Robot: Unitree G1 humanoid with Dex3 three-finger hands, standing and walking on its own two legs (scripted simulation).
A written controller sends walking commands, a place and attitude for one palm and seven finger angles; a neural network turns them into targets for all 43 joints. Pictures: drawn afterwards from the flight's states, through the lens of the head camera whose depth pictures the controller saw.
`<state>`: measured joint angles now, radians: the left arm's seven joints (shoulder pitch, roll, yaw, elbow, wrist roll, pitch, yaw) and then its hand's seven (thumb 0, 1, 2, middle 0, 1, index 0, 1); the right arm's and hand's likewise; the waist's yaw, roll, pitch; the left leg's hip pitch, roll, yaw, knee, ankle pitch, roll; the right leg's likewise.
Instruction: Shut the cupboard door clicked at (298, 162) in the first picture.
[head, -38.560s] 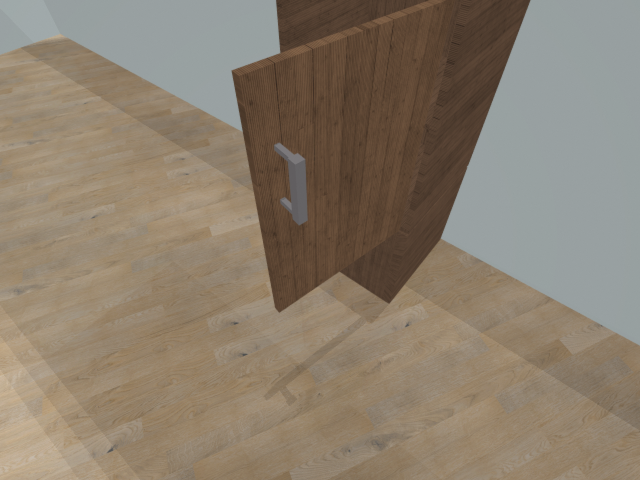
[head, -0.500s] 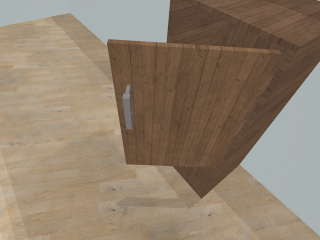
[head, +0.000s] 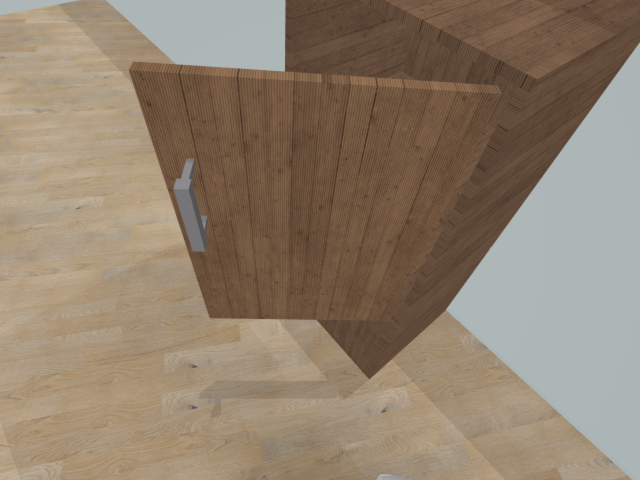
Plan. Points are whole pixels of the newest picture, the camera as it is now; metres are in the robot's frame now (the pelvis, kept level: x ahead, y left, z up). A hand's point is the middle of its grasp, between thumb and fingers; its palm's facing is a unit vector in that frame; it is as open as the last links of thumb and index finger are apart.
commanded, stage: come to a stop and stand still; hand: left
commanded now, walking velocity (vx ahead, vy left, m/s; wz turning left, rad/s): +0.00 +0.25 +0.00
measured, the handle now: (194, 207) +0.45 +0.19 +0.05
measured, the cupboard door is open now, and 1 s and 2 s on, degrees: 51 51 51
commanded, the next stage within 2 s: look again from close up in 1.88 s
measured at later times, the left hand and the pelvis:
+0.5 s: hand out of the picture +0.03 +0.19 -0.21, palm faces +0.09 -0.98 -0.19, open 7.3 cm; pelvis +0.01 +0.00 -0.02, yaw +1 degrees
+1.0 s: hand out of the picture -0.06 +0.21 -0.18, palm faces +0.06 -0.98 -0.20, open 7.3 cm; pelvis -0.04 +0.03 -0.01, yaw +1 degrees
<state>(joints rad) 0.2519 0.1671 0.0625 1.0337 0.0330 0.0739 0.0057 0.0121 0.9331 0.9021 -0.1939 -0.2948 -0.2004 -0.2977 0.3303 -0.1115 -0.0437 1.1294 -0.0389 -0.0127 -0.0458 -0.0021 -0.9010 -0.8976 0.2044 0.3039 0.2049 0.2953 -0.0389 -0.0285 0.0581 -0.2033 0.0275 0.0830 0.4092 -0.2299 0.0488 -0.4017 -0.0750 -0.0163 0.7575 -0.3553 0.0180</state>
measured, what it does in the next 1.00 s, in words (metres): steps on the spot: right foot, then left foot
